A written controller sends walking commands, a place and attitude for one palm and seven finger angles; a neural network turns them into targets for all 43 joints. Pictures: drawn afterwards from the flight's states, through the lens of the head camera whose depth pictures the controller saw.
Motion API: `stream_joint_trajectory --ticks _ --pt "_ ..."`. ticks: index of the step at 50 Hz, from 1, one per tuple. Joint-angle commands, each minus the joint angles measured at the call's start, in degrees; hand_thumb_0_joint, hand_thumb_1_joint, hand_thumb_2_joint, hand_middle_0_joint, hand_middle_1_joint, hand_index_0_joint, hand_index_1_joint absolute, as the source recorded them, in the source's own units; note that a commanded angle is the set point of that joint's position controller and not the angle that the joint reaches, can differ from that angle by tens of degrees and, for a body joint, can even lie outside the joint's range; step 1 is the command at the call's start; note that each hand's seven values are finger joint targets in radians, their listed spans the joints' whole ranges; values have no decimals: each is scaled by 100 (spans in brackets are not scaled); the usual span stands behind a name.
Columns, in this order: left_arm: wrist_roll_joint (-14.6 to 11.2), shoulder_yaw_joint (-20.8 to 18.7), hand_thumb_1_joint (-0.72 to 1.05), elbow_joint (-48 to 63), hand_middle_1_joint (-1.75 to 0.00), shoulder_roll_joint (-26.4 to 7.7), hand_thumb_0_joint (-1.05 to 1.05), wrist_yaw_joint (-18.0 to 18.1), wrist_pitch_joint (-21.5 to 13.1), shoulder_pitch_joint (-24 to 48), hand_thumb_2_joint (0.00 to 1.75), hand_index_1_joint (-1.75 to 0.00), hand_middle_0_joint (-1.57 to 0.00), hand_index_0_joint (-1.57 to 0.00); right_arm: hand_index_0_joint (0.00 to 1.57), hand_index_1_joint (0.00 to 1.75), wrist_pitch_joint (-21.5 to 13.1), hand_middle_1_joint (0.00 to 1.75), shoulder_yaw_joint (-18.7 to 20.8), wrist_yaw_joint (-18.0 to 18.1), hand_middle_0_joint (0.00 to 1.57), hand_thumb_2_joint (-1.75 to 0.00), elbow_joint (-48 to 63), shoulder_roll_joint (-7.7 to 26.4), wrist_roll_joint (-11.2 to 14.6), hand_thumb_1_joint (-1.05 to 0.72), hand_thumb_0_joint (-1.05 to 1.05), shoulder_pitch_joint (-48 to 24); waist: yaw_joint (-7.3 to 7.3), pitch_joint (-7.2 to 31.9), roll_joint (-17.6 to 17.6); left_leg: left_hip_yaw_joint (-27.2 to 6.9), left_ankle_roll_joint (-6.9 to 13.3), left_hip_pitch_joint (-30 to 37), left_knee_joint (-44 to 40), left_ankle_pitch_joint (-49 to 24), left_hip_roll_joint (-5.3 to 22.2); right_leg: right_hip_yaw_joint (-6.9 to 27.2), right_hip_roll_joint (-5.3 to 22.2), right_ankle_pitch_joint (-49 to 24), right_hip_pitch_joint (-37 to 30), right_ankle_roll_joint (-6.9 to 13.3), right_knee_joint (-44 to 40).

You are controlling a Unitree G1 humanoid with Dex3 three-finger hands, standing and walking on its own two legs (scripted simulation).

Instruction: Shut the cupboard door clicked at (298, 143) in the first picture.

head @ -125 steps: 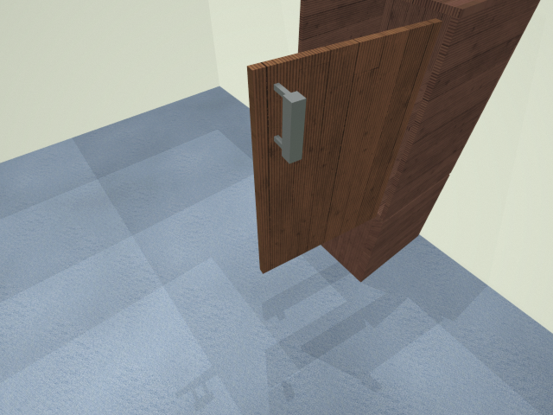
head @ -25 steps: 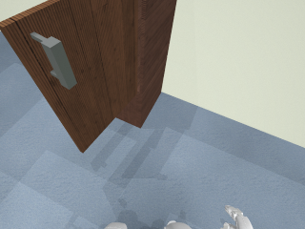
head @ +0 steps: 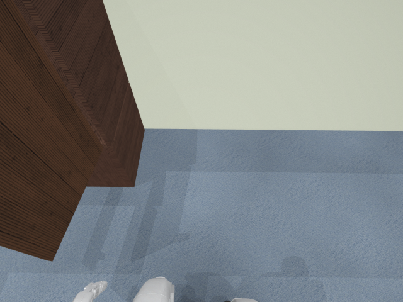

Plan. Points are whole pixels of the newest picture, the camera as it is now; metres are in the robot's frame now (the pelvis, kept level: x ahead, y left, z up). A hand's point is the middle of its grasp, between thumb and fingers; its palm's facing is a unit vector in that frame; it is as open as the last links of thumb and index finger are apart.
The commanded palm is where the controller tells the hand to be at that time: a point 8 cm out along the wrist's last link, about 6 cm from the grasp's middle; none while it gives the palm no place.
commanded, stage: walk to a spot facing it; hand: left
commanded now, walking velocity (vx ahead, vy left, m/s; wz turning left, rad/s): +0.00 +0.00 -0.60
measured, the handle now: out of the picture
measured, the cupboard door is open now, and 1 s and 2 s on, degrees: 82 82 82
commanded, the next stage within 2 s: turn to face it in 1.54 s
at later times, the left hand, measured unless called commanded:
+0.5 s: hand (133, 265) +0.20 +0.17 -0.16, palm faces -0.28 -0.93 -0.23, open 7.4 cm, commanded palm none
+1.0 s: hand (168, 221) +0.31 +0.11 -0.18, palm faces -0.52 -0.84 -0.16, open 7.4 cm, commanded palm none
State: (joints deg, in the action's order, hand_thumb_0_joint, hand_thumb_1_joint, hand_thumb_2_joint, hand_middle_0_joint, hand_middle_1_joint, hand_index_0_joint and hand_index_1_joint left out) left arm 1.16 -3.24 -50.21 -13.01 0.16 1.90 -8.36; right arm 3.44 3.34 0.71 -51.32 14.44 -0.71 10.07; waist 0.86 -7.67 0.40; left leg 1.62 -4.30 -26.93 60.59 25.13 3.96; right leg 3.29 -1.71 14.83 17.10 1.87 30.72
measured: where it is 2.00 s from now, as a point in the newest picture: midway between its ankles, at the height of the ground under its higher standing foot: (300, 234)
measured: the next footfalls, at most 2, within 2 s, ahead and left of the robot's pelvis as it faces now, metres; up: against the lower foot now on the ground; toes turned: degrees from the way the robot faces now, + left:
left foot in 0.18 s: +0.07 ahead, +0.14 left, +0.00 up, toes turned -4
right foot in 0.52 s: +0.04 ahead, -0.12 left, +0.00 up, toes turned -22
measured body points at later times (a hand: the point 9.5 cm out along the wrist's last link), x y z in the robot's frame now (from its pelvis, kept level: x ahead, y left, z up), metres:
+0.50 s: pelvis +0.04 +0.00 -0.01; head +0.10 -0.02 +0.44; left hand +0.21 +0.22 -0.14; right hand +0.01 -0.25 -0.15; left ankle +0.03 +0.14 -0.74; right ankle +0.00 -0.11 -0.73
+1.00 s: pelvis +0.18 -0.04 +0.00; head +0.23 -0.04 +0.44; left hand +0.34 +0.15 -0.17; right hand +0.10 -0.29 -0.12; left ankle +0.20 +0.07 -0.74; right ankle +0.04 -0.10 -0.65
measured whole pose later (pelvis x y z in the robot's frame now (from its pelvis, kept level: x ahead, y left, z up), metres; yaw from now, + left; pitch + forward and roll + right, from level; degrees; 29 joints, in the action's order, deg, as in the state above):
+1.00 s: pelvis +0.18 -0.04 +0.00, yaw -34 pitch +2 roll -1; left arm 1.6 -5.2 -56.4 -13.8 -2.6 1.4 -14.4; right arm -4.0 1.1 1.0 -49.7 10.9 -2.4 14.4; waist -0.4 -3.3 3.4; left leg 7.1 -0.4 -13.0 30.4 19.7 3.9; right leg 0.4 -0.4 23.8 26.1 0.7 66.9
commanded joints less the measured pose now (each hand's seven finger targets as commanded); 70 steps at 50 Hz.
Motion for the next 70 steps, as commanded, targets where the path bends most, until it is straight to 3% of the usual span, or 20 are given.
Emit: stream_joint_trajectory --ticks 1,6,9,15,21,24,26,27,29,39,42,44,45,51,59,63,64,65,66,70 --pt "46 -329 90 311 -30 -1199 0 84 -117 -281 90 -30 -20 -20 20 30 -168 30 95 36 20 -90 452 256 37 -90 0 36 -166 1022 570 8 -1 122 -936 -12 -154 1483 1377 -2049 -847 893 -885" --pt "-5 -326 90 342 -30 -1062 0 47 -60 52 90 -30 -20 -20 20 30 -289 30 103 118 20 -90 335 329 65 -90 0 567 162 1020 815 -27 108 1424 -2915 -855 -294 1618 1052 -1831 -103 523 -462" --pt "-68 -215 90 545 -30 -525 0 -25 -27 12 90 -30 -20 -20 20 30 -395 30 268 215 20 -90 358 1298 -96 -90 0 913 246 1185 -1773 -2574 1391 2533 -4444 -2592 2428 -69 -205 2274 1580 -341 2547" --pt "10 -245 90 414 -30 -383 0 -211 41 44 90 -30 -20 -20 20 30 -426 30 102 260 20 -90 489 706 -119 -90 0 420 -36 877 -1189 -240 1098 2430 -3787 -4596 1374 -418 326 1276 1551 -545 3145" --pt "-1 -166 90 479 -30 -271 0 -237 -42 282 90 -30 -20 -20 20 30 -357 30 241 166 20 -90 286 913 -112 -90 0 858 229 1088 -1410 278 961 2653 -3374 -4630 1451 -978 138 1040 610 -366 1049" --pt "13 -257 90 249 -30 -522 0 -193 -96 -468 90 -30 -20 -20 20 30 -312 30 263 111 20 -90 381 939 -44 -90 0 516 -254 1088 -870 607 526 1717 -2419 -3615 1280 -926 169 -603 -880 -164 -482" --pt "46 -506 90 -52 -30 -1650 0 -37 -182 -1394 90 -30 -20 -20 20 30 -280 30 79 32 20 -90 830 239 29 -90 0 -89 -782 1278 1954 855 -19 -865 84 1374 -20 2276 2482 -2821 -2407 962 -1144" --pt "-19 -480 90 -78 -30 -1641 0 43 -171 -1451 90 -30 -20 -20 20 30 -204 30 64 56 20 -90 827 437 10 -90 0 -193 -824 1159 1672 -49 78 -1157 660 1386 147 2328 2538 -1333 -2105 1249 -1329" --pt "12 -411 90 106 -30 -1179 0 87 -147 -670 90 -30 -20 -20 20 30 -203 30 142 -15 20 -90 767 425 -20 -90 0 -394 -468 384 1571 -189 73 -1375 694 450 314 2140 1921 696 -1191 1028 -1744" --pt "46 -395 90 11 -30 -1145 0 -107 -343 -592 90 -30 -20 -20 20 30 -459 30 137 -134 20 -90 612 273 -21 -90 0 -241 -231 491 873 223 50 246 -1954 -366 -227 1572 1301 706 -614 928 -1590" --pt "1 -368 90 55 -30 -918 0 -120 -348 -259 90 -30 -20 -20 20 30 -628 30 153 -28 20 -90 316 460 -20 -90 0 637 257 740 429 231 123 2162 -3455 -924 -274 1279 860 497 336 576 -706" --pt "-77 -207 90 283 -30 -241 0 -199 -371 -350 90 -30 -20 -20 20 30 -736 30 366 105 20 -90 31 1503 -201 -90 0 2001 715 1543 -2301 -2987 1056 4065 -4594 39 2380 -330 -358 2095 2305 -94 2685" --pt "-9 -206 90 389 -30 -470 0 -202 -412 90 90 -30 -20 -20 20 30 -681 30 302 133 20 -90 61 1423 -169 -90 0 2031 760 1223 -1439 -3169 1441 3755 -4661 -315 2673 97 161 1894 2653 -19 3549" --pt "54 -145 90 218 -30 -70 0 -381 -263 206 90 -30 -20 -20 20 30 -815 30 19 160 20 -90 -39 487 -121 -90 0 1539 162 530 -998 -39 661 3093 -4309 -4304 1446 -437 605 284 2698 -233 3890" --pt "42 -68 90 439 -30 20 0 -403 -230 1003 90 -30 -20 -20 20 30 -735 30 29 108 20 -90 -319 543 -148 -90 0 1891 197 263 -982 1135 747 2982 -4347 -5175 1398 -1237 246 -293 1589 59 1149" --pt "45 -261 90 -6 -30 -431 0 -301 -313 -735 90 -30 -20 -20 20 30 -710 30 81 98 20 -90 -212 928 -66 -90 0 1282 -818 1013 -769 1442 539 2462 -2195 -6908 1444 -1376 -195 -209 -888 519 643" --pt "68 -396 90 -277 -30 -877 0 -247 -372 -1683 90 -30 -20 -20 20 30 -717 30 57 31 20 -90 -119 854 18 -90 0 1101 -1297 1564 -162 1523 313 1397 -601 -5539 1083 -761 292 -398 -2543 802 205" --pt "61 -559 90 -351 -30 -1620 0 -143 -419 -2160 90 -30 -20 -20 20 30 -719 30 -49 -13 20 -90 92 267 125 -90 0 1279 -1311 2236 1423 1187 6 -632 1810 444 -187 2829 2227 -596 -3737 1601 -606" --pt "-94 -561 90 -307 -30 -1846 0 -57 -379 -1860 90 -30 -20 -20 20 30 -680 30 -30 -5 20 -90 204 387 124 -90 0 828 -1112 1896 1257 60 195 -1389 2661 827 -56 3533 2547 -178 -3301 1676 -1376" --pt "-57 -201 90 92 -30 -764 0 3 -462 -109 90 -30 -20 -20 20 30 -502 30 46 -26 20 -90 -126 212 -46 -90 0 889 -24 370 349 -209 150 -355 1254 -788 608 1289 1592 428 4 821 -2017"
